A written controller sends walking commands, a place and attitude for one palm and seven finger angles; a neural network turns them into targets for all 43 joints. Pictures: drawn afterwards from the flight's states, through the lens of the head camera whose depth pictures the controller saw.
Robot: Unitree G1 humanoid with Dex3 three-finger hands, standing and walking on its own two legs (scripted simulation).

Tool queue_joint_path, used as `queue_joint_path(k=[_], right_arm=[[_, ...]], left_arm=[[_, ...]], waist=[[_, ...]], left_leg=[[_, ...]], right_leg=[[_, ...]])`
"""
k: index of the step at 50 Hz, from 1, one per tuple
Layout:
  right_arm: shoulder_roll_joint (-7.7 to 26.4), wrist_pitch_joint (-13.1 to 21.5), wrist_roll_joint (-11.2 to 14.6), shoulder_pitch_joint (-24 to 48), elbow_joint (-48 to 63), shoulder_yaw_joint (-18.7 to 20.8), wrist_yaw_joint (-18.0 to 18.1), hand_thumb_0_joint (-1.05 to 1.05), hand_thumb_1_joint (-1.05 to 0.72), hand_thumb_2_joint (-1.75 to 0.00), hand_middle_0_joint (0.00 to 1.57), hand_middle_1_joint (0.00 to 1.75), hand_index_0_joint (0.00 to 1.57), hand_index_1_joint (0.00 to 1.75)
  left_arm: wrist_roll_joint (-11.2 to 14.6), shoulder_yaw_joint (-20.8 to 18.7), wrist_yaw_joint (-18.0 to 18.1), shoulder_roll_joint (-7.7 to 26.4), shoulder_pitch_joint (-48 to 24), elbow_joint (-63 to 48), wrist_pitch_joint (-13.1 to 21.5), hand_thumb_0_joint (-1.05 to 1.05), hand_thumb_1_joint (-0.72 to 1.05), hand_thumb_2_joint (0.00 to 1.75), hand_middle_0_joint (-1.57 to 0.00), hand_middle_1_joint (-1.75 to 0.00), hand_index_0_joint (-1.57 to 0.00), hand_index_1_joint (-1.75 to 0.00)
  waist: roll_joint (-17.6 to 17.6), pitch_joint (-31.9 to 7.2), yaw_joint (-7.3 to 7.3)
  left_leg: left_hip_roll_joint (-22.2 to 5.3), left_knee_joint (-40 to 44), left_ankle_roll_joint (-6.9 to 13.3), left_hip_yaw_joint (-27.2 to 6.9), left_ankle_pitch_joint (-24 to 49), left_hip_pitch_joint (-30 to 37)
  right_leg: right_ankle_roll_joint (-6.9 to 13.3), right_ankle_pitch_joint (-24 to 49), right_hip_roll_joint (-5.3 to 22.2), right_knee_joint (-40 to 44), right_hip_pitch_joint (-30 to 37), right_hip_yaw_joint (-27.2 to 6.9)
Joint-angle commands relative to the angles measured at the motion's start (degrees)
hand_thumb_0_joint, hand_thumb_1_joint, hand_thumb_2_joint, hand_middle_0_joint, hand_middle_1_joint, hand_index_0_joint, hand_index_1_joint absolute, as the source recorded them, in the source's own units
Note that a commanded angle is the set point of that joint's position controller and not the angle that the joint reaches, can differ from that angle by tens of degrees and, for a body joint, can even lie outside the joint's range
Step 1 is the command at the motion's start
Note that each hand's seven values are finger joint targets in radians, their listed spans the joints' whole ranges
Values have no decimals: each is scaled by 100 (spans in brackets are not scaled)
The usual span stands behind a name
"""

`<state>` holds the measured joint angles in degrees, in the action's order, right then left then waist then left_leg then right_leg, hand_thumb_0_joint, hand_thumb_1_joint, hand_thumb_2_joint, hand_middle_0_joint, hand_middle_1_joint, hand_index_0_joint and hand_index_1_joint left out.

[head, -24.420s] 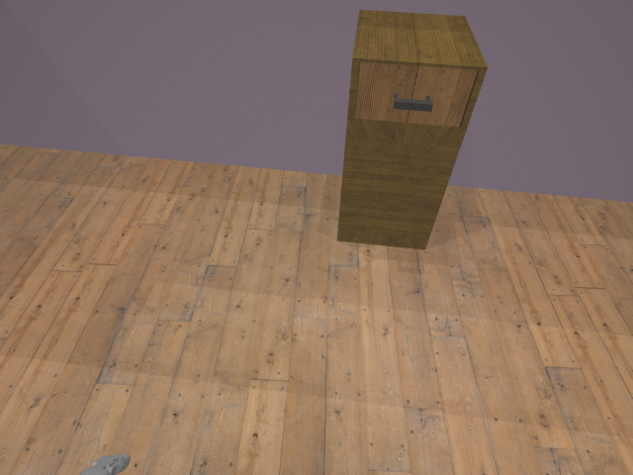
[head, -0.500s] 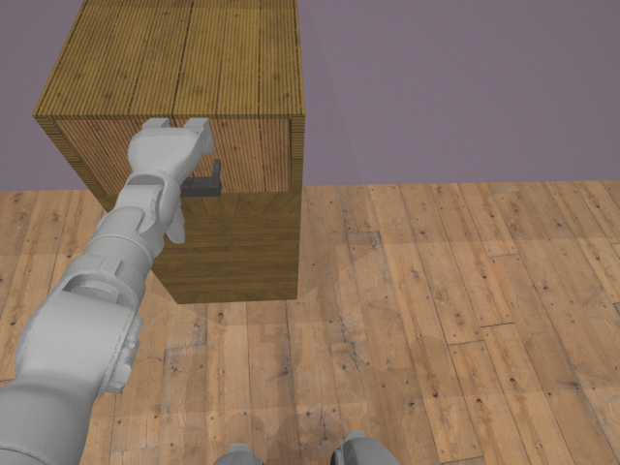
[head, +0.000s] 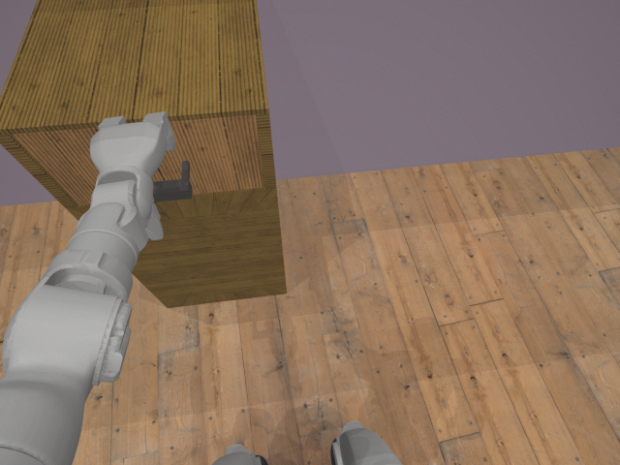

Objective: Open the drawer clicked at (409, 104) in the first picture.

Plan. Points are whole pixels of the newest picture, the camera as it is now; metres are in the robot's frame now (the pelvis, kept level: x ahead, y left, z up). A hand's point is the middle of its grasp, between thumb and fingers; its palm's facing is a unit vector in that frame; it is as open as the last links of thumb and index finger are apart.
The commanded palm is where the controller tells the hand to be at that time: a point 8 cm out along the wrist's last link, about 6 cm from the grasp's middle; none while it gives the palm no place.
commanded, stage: move the hooked fingers above the handle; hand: left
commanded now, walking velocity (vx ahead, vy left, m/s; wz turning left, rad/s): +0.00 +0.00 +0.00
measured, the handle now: (155, 181) +0.56 +0.18 -0.04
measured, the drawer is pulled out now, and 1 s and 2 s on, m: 0.00 0.00 0.00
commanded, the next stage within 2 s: none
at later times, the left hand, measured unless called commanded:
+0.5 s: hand (137, 175) +0.52 +0.18 +0.02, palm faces +0.03 -0.03 -1.00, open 13.4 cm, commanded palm +0.50 +0.19 +0.07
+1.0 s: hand (131, 185) +0.51 +0.19 +0.01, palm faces +0.04 -0.04 -1.00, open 13.8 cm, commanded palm +0.50 +0.19 +0.07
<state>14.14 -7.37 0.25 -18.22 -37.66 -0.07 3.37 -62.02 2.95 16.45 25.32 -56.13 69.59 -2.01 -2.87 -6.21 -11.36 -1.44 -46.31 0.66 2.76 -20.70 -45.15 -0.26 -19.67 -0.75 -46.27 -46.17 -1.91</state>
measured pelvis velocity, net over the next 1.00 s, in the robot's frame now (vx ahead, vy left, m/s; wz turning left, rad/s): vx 0.01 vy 0.01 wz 0.03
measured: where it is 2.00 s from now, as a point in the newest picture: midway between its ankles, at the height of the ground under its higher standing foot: outside the picture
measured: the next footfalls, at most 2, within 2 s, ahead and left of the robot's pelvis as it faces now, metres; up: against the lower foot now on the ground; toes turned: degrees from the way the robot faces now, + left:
none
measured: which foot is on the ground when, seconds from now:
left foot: down 0.00-1.00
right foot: down 0.00-1.00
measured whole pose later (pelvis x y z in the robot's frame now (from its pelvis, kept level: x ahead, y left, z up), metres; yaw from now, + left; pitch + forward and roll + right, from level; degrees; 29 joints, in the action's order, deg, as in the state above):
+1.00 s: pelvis +0.01 +0.01 -0.01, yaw +2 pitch +23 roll -1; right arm 15.3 -4.9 -2.7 -21.7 -42.7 4.7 0.3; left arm -65.2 3.4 24.5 25.1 -51.2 61.8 4.8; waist -2.6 -8.5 -8.7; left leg -1.1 -53.0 0.7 0.2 -24.0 -51.6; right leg -0.3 -22.8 -0.4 -51.0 -50.7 0.5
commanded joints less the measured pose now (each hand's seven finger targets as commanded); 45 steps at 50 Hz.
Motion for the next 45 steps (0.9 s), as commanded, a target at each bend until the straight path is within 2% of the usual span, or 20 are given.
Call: queue_joint_path(k=[1, 3, 8, 9, 11, 12, 15, 17, 19, 21, 22, 25, 27, 33, 36, 39, 40, 43, 44, 45], right_arm=[[1023, 223, -43, -807, 353, 421, 148, 0, -90, -90, 20, 30, 20, 30], [990, 308, -86, -928, 345, 490, 111, 0, -90, -90, 20, 30, 20, 30], [952, 427, -192, -1194, 88, 732, -46, 0, -90, -90, 20, 30, 20, 30], [942, 440, -207, -1219, 12, 767, -76, 0, -90, -90, 20, 30, 20, 30], [1004, 440, -222, -1312, -140, 818, -108, 0, -90, -90, 20, 30, 20, 30], [1017, 442, -258, -1313, -179, 815, -114, 0, -90, -90, 20, 30, 20, 30], [1007, 424, -277, -1306, -287, 798, -165, 0, -90, -90, 20, 30, 20, 30], [981, 383, -284, -1239, -312, 751, -220, 0, -90, -90, 20, 30, 20, 30], [1018, 306, -279, -1186, -321, 680, -282, 0, -90, -90, 20, 30, 20, 30], [1018, 197, -234, -1137, -233, 628, -319, 0, -90, -90, 20, 30, 20, 30], [1016, 173, -218, -1140, -150, 623, -325, 0, -90, -90, 20, 30, 20, 30], [1044, 68, -177, -1067, -69, 583, -281, 0, -90, -90, 20, 30, 20, 30], [1033, 34, -129, -1000, 10, 556, -221, 0, -90, -90, 20, 30, 20, 30], [1004, 138, -95, -958, 218, 517, -78, 0, -90, -90, 20, 30, 20, 30], [961, 242, -114, -980, 235, 547, -47, 0, -90, -90, 20, 30, 20, 30], [920, 345, -170, -1028, 199, 627, -57, 0, -90, -90, 20, 30, 20, 30], [931, 385, -206, -1093, 157, 673, -79, 0, -90, -90, 20, 30, 20, 30], [949, 425, -264, -1167, -8, 755, -148, 0, -90, -90, 20, 30, 20, 30], [949, 428, -299, -1165, -73, 771, -170, 0, -90, -90, 20, 30, 20, 30], [950, 431, -304, -1197, -127, 784, -196, 0, -90, -90, 20, 30, 20, 30]], left_arm=[[-97, -441, 88, 2045, -1620, -930, 379, 0, -50, 30, -30, -120, -30, -120], [-165, -401, 163, 1898, -1689, -1259, 642, 0, -50, 30, -30, -120, -30, -120], [-109, 5, 408, 1091, -2200, -2038, 1018, 0, -50, 30, -30, -120, -30, -120], [-40, 139, 445, 925, -2513, -2259, 1072, 0, -50, 30, -30, -120, -30, -120], [-52, -23, 583, 1177, -2871, -2482, 1104, 0, -50, 30, -30, -120, -30, -120], [-58, 50, 663, 1108, -3086, -2640, 1109, 0, -50, 30, -30, -120, -30, -120], [-128, -80, 923, 1251, -3266, -2585, 946, 0, -50, 30, -30, -120, -30, -120], [-168, -98, 1074, 1148, -3016, -2128, 647, 0, -50, 30, -30, -120, -30, -120], [-180, -331, 1139, 1424, -2843, -1582, 234, 0, -50, 30, -30, -120, -30, -120], [-234, -244, 1057, 1343, -2459, -1023, -237, 0, -50, 30, -30, -120, -30, -120], [-235, -216, 1000, 1329, -2530, -1165, -324, 0, -50, 30, -30, -120, -30, -120], [-260, -273, 814, 1520, -2453, -917, -491, 0, -50, 30, -30, -120, -30, -120], [-193, -178, 633, 1424, -2228, -713, -528, 0, -50, 30, -30, -120, -30, -120], [-58, -212, 190, 1437, -1731, -858, 39, 0, -50, 30, -30, -120, -30, -120], [-151, -63, 198, 1248, -1895, -1171, 426, 0, -50, 30, -30, -120, -30, -120], [-175, -141, 360, 1240, -2163, -1686, 809, 0, -50, 30, -30, -120, -30, -120], [-197, -144, 455, 1233, -2370, -2008, 940, 0, -50, 30, -30, -120, -30, -120], [-247, -345, 774, 1364, -2516, -2290, 1018, 0, -50, 30, -30, -120, -30, -120], [-235, -201, 866, 1215, -2819, -2411, 990, 0, -50, 30, -30, -120, -30, -120], [-261, -223, 985, 1201, -2843, -2418, 943, 0, -50, 30, -30, -120, -30, -120]], waist=[[405, -2112, 321], [184, -2435, 326], [-265, -3103, 114], [-251, -3238, 4], [-431, -3331, -25], [-579, -3462, -77], [-794, -3395, -72], [-815, -3089, -31], [-813, -2865, 70], [-547, -2687, 130], [-433, -2820, 157], [-33, -2675, 128], [334, -2426, 115], [526, -2227, 245], [310, -2172, 168], [95, -2580, 170], [-217, -2880, 175], [-493, -3311, 205], [-508, -3366, 93], [-566, -3396, 94]], left_leg=[[282, 183, 237, 27, 767, 501], [264, 40, 226, 4, 1035, 642], [178, -268, 180, -163, 1663, 1431], [167, -329, 185, -210, 1796, 1590], [152, -340, 157, -331, 1844, 1833], [153, -367, 150, -369, 2011, 2003], [160, -372, 101, -436, 2247, 2138], [167, -319, 67, -423, 2380, 2067], [184, -205, 51, -353, 2438, 1842], [189, -113, 46, -277, 2496, 1635], [193, -68, 65, -251, 2507, 1648], [211, 61, 126, -172, 2204, 1423], [223, 185, 161, -128, 1807, 1224], [230, 279, 214, -86, 1290, 1025], [205, 163, 210, -122, 1136, 1013], [187, -24, 200, -196, 1330, 1183], [172, -94, 179, -240, 1514, 1423], [144, -259, 118, -342, 1953, 1771], [136, -323, 107, -371, 2129, 1874], [131, -336, 100, -385, 2168, 1932]], right_leg=[[99, 1098, -95, 529, 1380, 105], [137, 1287, -118, 383, 1276, 132], [189, 1468, -189, 206, 728, 218], [188, 1521, -192, 185, 672, 228], [207, 1398, -221, 173, 471, 269], [206, 1418, -218, 145, 377, 293], [235, 1405, -244, 115, 214, 383], [260, 1407, -265, 119, 152, 466], [281, 1536, -277, 153, 353, 495], [260, 1734, -281, 172, 585, 512], [244, 1822, -284, 213, 768, 497], [202, 1885, -261, 338, 1097, 411], [174, 1724, -236, 460, 1248, 379], [159, 1392, -190, 532, 1353, 278], [178, 1131, -195, 452, 953, 273], [212, 1166, -198, 291, 833, 261], [217, 1220, -209, 226, 709, 263], [246, 1337, -238, 73, 517, 330], [245, 1406, -241, 41, 424, 360], [230, 1377, -248, 48, 361, 376]])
